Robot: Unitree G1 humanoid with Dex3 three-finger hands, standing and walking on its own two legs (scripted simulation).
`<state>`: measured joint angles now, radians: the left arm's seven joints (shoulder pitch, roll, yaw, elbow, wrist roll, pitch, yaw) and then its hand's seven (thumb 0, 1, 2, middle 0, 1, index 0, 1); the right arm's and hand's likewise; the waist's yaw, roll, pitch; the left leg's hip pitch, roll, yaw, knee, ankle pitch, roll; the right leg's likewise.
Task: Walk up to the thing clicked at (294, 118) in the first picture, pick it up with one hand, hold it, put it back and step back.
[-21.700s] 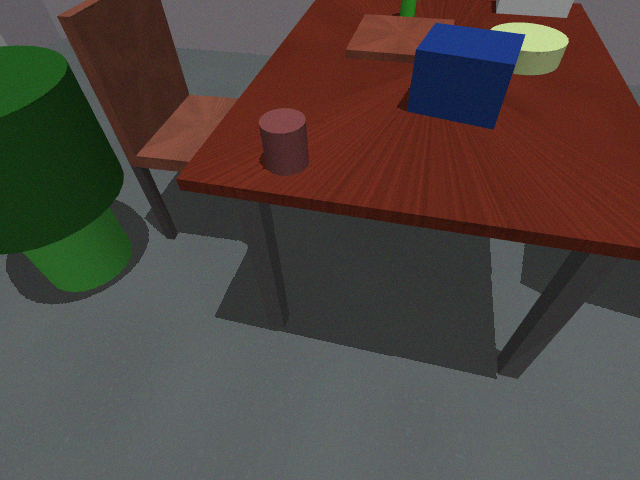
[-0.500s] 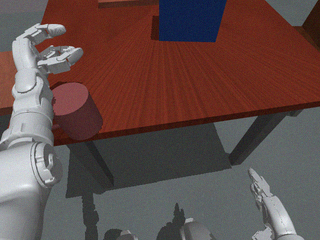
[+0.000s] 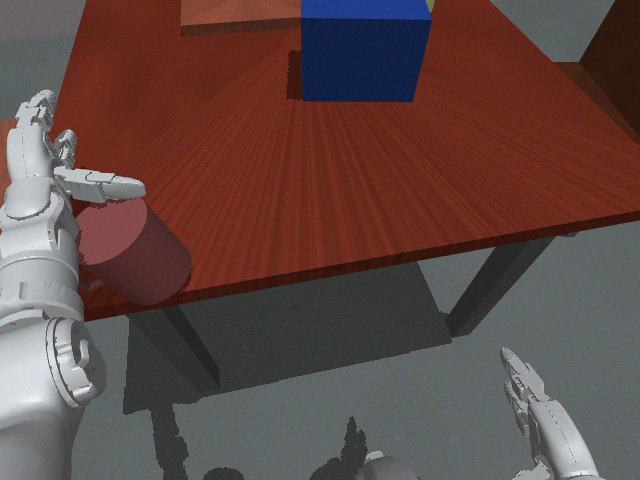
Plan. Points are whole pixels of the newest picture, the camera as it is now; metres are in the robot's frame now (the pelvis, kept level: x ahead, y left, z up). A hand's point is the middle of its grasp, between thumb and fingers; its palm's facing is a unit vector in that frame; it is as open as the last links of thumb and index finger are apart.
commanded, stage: withdraw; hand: left
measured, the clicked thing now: (120, 257) +0.41 +0.20 +0.07
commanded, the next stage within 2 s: rise in 0.28 s
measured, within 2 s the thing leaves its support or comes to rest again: rests again in 0.04 s
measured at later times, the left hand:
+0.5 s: hand (76, 146) +0.47 +0.20 +0.19, palm faces -0.01 -0.99 -0.17, open 17.7 cm
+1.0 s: hand (56, 223) +0.40 +0.22 +0.16, palm faces +0.14 -0.95 -0.27, open 17.6 cm
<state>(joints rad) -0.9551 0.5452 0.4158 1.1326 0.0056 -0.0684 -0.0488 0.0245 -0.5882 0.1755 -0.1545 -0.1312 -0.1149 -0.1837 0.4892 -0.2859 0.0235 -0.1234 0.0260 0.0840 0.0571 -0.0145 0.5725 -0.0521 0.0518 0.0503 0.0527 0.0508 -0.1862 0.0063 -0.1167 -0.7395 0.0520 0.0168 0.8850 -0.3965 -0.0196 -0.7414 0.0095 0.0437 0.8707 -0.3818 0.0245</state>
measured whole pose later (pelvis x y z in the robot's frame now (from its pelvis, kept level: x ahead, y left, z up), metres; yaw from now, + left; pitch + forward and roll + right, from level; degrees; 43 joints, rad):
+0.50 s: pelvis +0.04 +0.02 +0.02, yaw +1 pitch +10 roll -1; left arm -0.68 0.41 0.23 0.62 -0.09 0.04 -0.22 -0.01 -0.61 0.05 -0.07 -0.04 -0.05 -0.07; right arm 0.34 -0.24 -0.05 0.33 0.03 -0.03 0.00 -0.01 0.51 -0.07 0.05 0.05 0.05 0.05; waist -0.06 0.05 -0.12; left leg -0.54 0.03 0.00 0.81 -0.43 0.00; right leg -0.52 -0.02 0.02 0.76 -0.41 0.04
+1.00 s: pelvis +0.02 +0.00 +0.02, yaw +2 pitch +6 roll +0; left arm -0.37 0.38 0.22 0.40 -0.05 -0.05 -0.10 -0.02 -0.60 0.08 -0.07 -0.06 -0.05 -0.09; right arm 0.34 -0.22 -0.07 0.42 0.03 -0.01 -0.02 -0.01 0.51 -0.08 0.05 0.06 0.05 0.06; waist -0.01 0.03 -0.07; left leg -0.45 0.03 0.00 0.71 -0.36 -0.02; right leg -0.45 -0.02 0.02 0.71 -0.36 0.02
